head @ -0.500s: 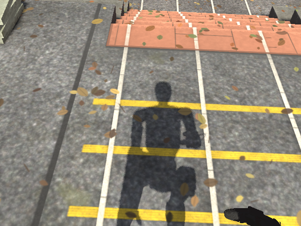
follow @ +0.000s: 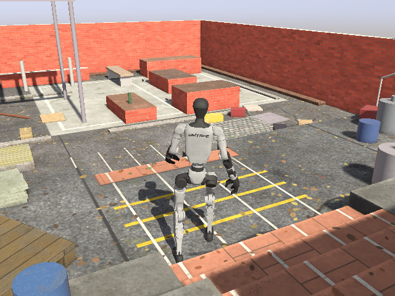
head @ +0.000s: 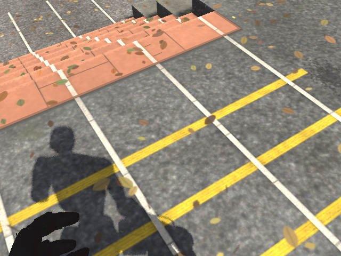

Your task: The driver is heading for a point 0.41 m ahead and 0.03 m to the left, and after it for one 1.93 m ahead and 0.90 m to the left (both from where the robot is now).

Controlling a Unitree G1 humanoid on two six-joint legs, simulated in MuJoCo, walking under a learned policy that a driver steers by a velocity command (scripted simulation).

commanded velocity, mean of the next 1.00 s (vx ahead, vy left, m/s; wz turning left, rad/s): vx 0.50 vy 0.00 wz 0.18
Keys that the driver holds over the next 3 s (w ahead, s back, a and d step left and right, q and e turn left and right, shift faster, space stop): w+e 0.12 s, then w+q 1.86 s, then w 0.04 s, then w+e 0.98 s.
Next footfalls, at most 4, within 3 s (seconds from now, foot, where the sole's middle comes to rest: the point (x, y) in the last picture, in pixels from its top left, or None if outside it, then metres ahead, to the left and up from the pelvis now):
0.02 right None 0.18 -0.10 -0.76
0.58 left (158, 253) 0.52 0.07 -0.76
1.04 right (189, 184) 0.81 -0.08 -0.76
1.56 left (107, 167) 0.95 0.29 -0.76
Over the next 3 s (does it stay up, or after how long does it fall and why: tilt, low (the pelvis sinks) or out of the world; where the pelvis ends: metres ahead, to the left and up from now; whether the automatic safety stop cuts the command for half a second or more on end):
stays up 1.48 0.61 -0.01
